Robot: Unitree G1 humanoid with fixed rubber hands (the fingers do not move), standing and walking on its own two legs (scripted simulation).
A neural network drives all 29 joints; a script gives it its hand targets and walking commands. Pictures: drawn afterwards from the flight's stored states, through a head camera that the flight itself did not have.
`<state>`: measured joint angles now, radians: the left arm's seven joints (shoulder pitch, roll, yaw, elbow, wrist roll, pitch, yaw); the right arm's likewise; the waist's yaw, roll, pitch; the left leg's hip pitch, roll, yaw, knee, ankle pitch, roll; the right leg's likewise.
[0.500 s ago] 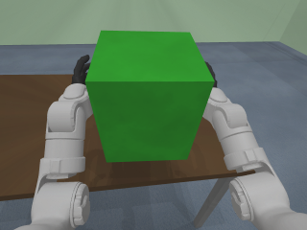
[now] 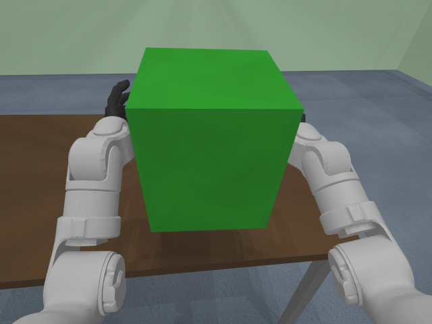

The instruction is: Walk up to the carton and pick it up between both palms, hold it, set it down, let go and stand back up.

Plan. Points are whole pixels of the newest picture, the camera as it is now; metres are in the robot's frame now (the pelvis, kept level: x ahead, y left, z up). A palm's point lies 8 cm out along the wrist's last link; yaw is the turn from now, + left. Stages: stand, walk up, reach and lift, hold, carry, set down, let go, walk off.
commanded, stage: hold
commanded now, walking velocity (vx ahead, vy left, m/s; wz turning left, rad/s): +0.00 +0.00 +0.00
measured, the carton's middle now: (208, 141) +0.37 +0.03 +0.22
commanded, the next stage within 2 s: none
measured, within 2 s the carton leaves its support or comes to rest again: neither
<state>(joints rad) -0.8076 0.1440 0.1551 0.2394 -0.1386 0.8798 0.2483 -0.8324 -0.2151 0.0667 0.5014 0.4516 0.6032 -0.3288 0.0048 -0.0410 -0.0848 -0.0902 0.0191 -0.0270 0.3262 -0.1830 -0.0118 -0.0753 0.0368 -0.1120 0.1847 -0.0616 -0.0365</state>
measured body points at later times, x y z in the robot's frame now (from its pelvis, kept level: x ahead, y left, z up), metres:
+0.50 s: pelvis +0.01 +0.00 +0.00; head -0.06 +0.01 +0.45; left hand +0.39 +0.16 +0.24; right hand +0.40 -0.15 +0.23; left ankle +0.00 +0.12 -0.75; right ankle +0.03 -0.09 -0.75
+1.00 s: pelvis +0.01 +0.00 +0.00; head -0.09 +0.02 +0.44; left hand +0.37 +0.16 +0.24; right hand +0.38 -0.14 +0.21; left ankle +0.00 +0.12 -0.75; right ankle +0.03 -0.09 -0.75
